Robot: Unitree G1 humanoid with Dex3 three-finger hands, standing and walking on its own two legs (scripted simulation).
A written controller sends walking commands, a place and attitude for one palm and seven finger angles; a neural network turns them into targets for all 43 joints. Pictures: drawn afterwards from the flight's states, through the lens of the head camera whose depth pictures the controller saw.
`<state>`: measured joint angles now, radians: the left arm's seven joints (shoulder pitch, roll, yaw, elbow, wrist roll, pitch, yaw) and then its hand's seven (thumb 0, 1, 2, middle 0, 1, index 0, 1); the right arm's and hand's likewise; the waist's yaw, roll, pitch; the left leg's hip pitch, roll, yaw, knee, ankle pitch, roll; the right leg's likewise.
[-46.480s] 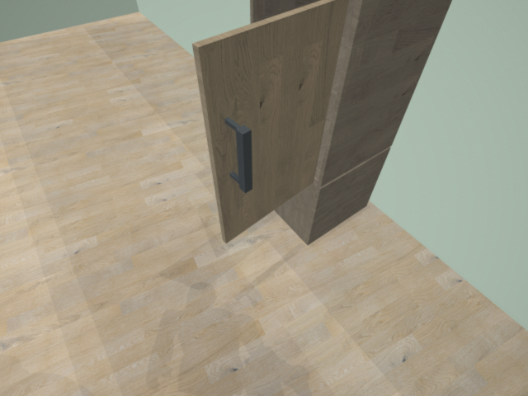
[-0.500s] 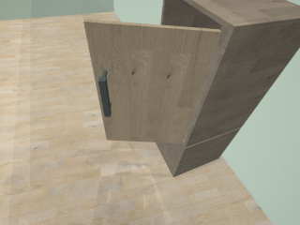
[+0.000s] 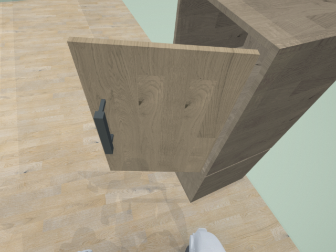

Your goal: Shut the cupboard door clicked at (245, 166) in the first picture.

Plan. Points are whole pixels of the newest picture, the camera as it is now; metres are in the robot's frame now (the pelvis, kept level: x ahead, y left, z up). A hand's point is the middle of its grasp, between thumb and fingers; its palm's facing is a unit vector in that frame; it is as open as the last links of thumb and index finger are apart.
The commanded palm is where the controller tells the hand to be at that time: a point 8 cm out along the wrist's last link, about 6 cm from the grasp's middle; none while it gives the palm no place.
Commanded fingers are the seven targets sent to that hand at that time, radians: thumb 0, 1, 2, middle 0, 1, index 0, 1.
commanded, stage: come to a stop and stand still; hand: left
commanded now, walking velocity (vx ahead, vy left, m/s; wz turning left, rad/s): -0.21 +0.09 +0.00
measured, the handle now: (106, 128) +0.43 +0.18 -0.01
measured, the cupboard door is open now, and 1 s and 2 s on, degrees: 66 66 66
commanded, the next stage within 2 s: look again from close up in 1.58 s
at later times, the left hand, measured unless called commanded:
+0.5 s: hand out of the picture +0.06 +0.21 -0.21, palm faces +0.08 -0.97 -0.22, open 7.3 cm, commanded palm none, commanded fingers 0.00 0.90 0.90 -0.20 -0.30 -0.20 -0.30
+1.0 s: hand out of the picture -0.08 +0.22 -0.18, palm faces +0.04 -0.98 -0.19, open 7.3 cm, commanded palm none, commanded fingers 0.00 0.90 0.90 -0.20 -0.30 -0.20 -0.30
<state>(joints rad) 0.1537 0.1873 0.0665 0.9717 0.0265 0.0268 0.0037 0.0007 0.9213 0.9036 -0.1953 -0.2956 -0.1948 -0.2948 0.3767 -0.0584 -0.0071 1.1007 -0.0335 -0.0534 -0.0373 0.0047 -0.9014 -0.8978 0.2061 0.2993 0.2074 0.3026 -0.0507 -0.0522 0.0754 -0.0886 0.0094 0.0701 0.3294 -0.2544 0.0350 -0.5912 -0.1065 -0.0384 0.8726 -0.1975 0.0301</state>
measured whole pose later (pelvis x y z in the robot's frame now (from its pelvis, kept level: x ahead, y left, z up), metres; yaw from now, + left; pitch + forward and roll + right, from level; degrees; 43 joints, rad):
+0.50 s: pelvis -0.01 +0.01 -0.03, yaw +2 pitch -1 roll +0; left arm 0.16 0.23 0.08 0.93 0.04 0.06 0.04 0.00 0.91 0.90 -0.20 -0.30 -0.20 -0.30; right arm 0.14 -0.20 -0.07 0.95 -0.02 0.02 -0.02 0.00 -0.91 -0.90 0.20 0.30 0.20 0.30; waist 0.02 -0.07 0.11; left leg -0.31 0.00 0.04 0.70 -0.38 -0.01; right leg -0.48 -0.13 -0.04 0.63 -0.17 0.05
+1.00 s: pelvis -0.06 +0.05 -0.01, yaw +0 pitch +0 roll +0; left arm 0.32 0.14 0.02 1.08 0.02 0.02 0.04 0.00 0.91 0.90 -0.20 -0.30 -0.20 -0.30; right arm 0.27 -0.16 -0.03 1.10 -0.01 0.01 -0.03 0.00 -0.92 -0.90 0.20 0.30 0.21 0.30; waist -0.01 0.00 0.02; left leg -0.26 -0.06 0.10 0.37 -0.13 0.06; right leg -0.09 -0.01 -0.01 0.40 -0.30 0.01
